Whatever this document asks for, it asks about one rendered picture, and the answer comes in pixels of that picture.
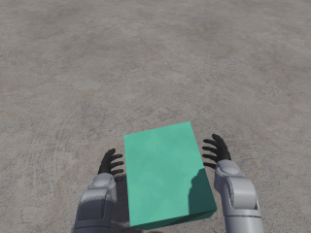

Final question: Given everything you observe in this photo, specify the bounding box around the robot right forearm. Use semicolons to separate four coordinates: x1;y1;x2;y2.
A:
214;159;264;233

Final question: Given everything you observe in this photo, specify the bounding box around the right robot hand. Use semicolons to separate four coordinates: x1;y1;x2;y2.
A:
202;133;231;169

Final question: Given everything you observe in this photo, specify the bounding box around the carton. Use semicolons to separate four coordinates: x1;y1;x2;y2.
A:
123;121;218;230

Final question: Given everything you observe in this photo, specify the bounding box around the robot left forearm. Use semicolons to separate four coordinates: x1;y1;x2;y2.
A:
73;173;118;233

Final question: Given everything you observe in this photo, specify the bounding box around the left robot hand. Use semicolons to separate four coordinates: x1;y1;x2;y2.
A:
97;148;124;183

